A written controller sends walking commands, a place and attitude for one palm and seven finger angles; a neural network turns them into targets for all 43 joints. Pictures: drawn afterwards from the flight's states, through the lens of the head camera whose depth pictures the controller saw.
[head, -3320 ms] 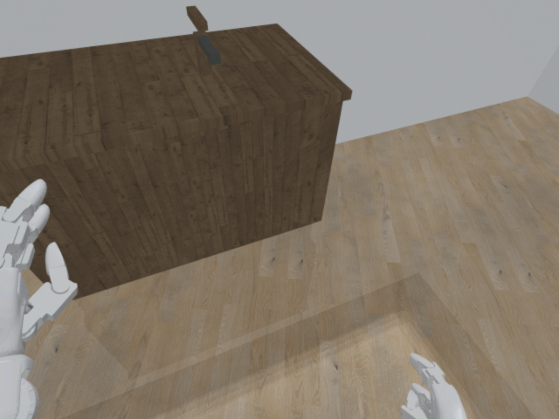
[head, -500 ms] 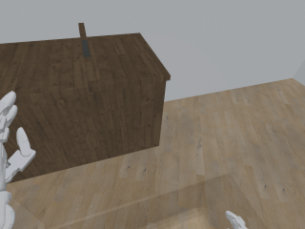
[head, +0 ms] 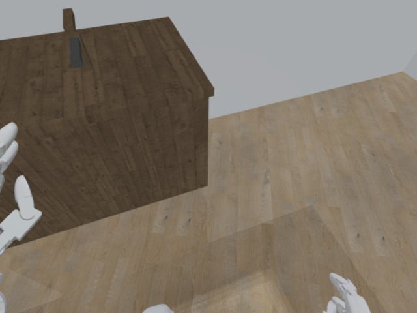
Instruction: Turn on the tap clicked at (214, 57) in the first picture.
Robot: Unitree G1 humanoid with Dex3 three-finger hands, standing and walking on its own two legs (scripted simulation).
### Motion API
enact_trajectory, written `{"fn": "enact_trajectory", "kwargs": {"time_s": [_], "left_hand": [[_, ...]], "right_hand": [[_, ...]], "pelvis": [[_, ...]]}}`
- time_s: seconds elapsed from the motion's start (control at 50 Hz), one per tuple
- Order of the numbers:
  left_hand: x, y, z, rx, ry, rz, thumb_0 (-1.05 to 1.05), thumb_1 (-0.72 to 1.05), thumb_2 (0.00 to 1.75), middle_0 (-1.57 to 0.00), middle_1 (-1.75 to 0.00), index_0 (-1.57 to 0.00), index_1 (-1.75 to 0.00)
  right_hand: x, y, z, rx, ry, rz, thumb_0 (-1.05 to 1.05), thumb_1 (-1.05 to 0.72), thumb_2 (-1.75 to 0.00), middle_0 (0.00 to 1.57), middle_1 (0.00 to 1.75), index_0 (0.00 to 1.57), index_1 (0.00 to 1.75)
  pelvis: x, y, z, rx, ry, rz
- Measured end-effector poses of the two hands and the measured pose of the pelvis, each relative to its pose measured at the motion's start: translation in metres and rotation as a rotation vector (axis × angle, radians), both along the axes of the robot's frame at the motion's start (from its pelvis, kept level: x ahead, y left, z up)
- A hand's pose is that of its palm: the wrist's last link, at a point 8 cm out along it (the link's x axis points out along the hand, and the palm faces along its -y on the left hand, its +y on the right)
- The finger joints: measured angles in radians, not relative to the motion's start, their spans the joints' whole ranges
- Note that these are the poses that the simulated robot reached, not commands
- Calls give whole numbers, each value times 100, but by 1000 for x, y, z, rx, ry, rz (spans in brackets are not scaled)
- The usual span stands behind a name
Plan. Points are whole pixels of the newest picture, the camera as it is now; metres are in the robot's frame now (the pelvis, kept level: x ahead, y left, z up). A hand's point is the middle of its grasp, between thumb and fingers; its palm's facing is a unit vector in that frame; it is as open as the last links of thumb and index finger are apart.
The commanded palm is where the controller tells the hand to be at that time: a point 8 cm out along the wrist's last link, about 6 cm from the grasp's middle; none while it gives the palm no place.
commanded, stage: take the last steps up to it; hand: left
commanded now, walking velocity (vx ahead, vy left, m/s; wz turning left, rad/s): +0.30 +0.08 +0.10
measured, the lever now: (76, 61) +0.74 +0.42 +0.07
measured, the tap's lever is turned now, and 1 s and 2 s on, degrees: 0 0 0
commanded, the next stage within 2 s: come to a stop and stand still in 1.04 s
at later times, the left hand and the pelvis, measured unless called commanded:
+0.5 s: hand (74, 142) +0.34 +0.24 +0.17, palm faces +0.45 -0.75 -0.49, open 7.4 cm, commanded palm +0.28 +0.28 +0.17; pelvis +0.13 -0.01 -0.02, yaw +3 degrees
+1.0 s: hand (93, 84) +0.48 +0.25 +0.18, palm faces +0.44 -0.80 -0.41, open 7.4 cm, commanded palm +0.41 +0.29 +0.17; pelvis +0.26 +0.00 -0.01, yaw +1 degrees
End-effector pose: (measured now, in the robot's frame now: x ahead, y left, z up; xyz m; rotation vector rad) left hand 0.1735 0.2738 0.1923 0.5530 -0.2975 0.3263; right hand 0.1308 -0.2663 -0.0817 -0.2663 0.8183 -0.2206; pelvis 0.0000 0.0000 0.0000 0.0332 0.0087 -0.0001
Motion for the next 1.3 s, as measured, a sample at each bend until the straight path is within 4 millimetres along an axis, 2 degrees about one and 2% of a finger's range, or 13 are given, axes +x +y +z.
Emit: {"fn": "enact_trajectory", "kwargs": {"time_s": [0.1, 0.2, 0.28, 0.36, 0.44, 0.52, 0.62, 0.72, 0.84, 0.94, 1.08, 1.2, 1.3], "left_hand": [[22, 20, -6, -51, -65, 36, 2, 88, 90, -21, -30, -21, -30], [57, 36, -19, -84, -80, 51, 2, 89, 90, -21, -30, -21, -30], [79, 31, -12, -72, -53, 36, 2, 89, 90, -21, -30, -21, -30], [92, 16, 0, -23, -38, 16, 2, 89, 90, -21, -30, -21, -30], [111, 5, 1, 38, -10, 47, 2, 89, 90, -21, -30, -21, -30], [133, -2, -11, 20, 2, 97, 2, 89, 90, -21, -30, -21, -30], [160, -8, -23, -49, 63, 102, 2, 89, 90, -21, -30, -21, -30], [191, -14, -15, -39, 41, 39, 2, 88, 90, -21, -30, -21, -30], [224, 3, 1, 11, -106, -10, 2, 88, 90, -22, -30, -21, -30], [257, 18, -1, -8, -112, 23, 2, 89, 90, -21, -30, -21, -30], [277, -5, -1, -16, -27, 28, 2, 89, 90, -21, -30, -21, -30], [292, -29, -3, 42, -4, 75, 2, 89, 90, -21, -30, -21, -30], [311, -34, -6, -11, 24, 103, 2, 88, 90, -21, -30, -21, -30]], "right_hand": [[31, 12, 1, -31, -29, 5, 1, -91, -90, 20, 30, 20, 30], [67, 48, -5, 35, -77, 9, 1, -91, -90, 20, 30, 20, 30], [91, 80, -7, 132, -86, 57, 1, -91, -90, 20, 30, 20, 30], [111, 95, -13, 201, -73, 93, 1, -91, -90, 21, 30, 20, 30], [133, 87, -30, 232, -45, 110, 1, -90, -90, 21, 30, 21, 30], [158, 61, -49, 202, 11, 123, 1, -90, -90, 21, 30, 21, 30], [186, 23, -33, 117, 37, 92, 2, -91, -90, 21, 30, 21, 30], [216, 2, -8, 28, 5, 66, 1, -91, -90, 20, 30, 20, 30], [256, 7, 0, -27, -78, 25, 1, -91, -90, 20, 30, 20, 30], [281, 38, -3, 72, -106, 22, 1, -91, -90, 20, 30, 20, 30], [300, 68, -18, 203, -67, 87, 1, -91, -90, 21, 30, 20, 30], [322, 49, -48, 225, -8, 119, 1, -90, -90, 21, 30, 21, 30], [340, 16, -38, 171, 6, 103, 2, -91, -90, 21, 30, 21, 30]], "pelvis": [[30, 16, -9, -21, -12, 9], [54, 24, -15, -9, -26, 6], [71, 22, -8, -29, -13, 17], [92, 15, -5, -35, 1, 12], [117, 1, -11, -30, 1, 20], [136, -11, -20, -32, -12, 49], [160, -15, -8, -3, -2, 34], [187, -14, -2, 6, 8, 39], [227, 5, -18, -10, -8, 18], [249, 7, -15, -13, -10, 22], [279, -7, -9, -17, 5, 23], [304, -29, -20, -18, -17, 44], [312, -36, -9, 20, -16, 36]]}}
